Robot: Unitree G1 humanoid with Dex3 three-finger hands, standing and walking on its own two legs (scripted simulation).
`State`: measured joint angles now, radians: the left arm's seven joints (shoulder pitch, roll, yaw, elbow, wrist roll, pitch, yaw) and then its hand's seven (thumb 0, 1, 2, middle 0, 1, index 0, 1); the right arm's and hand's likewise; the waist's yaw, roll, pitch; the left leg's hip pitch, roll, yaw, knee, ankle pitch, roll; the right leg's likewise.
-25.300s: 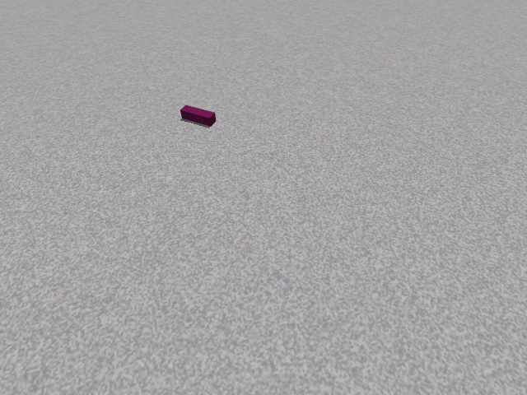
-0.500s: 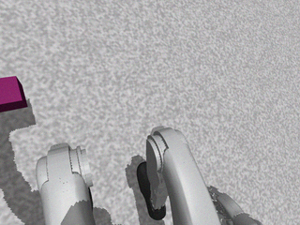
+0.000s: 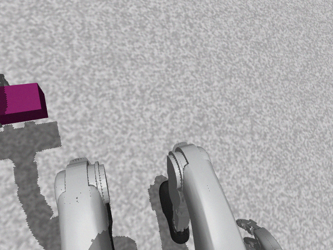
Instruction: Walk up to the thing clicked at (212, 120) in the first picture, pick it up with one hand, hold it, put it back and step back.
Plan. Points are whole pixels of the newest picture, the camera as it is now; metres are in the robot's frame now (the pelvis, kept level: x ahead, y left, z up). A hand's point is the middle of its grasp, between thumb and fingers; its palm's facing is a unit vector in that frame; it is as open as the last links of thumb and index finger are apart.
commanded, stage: lift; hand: left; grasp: from above
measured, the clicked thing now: out of the picture +0.45 +0.37 -0.17
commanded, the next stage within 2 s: hold in 1.56 s
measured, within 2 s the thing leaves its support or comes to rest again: neither
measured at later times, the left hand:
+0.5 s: hand out of the picture +0.38 +0.35 -0.01, palm faces -0.44 -0.12 -0.89, open 9.9 cm
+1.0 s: hand out of the picture +0.32 +0.31 +0.21, palm faces -0.44 -0.15 -0.89, open 9.9 cm
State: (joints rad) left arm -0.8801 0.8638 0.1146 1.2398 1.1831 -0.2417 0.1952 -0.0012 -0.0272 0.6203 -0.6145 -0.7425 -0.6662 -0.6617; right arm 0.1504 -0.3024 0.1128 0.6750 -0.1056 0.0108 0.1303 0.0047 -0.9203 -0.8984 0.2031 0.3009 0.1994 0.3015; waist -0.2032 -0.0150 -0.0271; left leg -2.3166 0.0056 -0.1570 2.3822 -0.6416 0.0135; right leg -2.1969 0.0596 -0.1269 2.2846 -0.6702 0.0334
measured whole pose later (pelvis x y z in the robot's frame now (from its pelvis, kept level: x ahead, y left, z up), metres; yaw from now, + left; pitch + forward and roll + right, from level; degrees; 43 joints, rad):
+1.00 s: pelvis +0.02 +0.00 +0.28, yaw +8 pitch +21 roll -4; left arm -0.32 0.53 -0.08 0.68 0.98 -0.05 0.04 0.00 -0.01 0.61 -0.60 -0.75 -0.66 -0.67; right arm 0.19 -0.24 0.00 0.69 0.04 -0.02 -0.04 0.01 -0.91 -0.90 0.20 0.30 0.20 0.30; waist -0.07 0.04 -0.16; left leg -1.28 0.02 -0.05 1.42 -0.52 0.01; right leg -1.22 0.04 -0.02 1.37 -0.53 0.02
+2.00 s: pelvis +0.09 +0.01 +0.41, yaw +8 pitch +7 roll +0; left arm -0.29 0.38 -0.20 0.74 0.99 0.03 0.06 0.00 0.00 0.60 -0.58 -0.77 -0.63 -0.70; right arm 0.23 -0.25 -0.04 0.73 0.06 0.00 -0.04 0.01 -0.91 -0.89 0.20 0.30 0.20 0.30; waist -0.03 0.04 -0.08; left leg -0.48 0.01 0.02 0.69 -0.33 0.01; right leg -0.46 0.02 0.05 0.67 -0.34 0.01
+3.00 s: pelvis +0.08 +0.01 +0.43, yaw +8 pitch +2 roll +0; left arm -0.23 0.40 -0.22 0.59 0.98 0.03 -0.05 -0.01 -0.03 0.63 -0.58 -0.80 -0.63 -0.73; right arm 0.19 -0.25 -0.02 0.68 0.08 0.05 -0.06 0.01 -0.91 -0.90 0.20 0.30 0.20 0.30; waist 0.01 0.06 -0.02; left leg -0.29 0.00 0.03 0.50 -0.24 0.01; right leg -0.28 0.01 0.06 0.51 -0.26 0.01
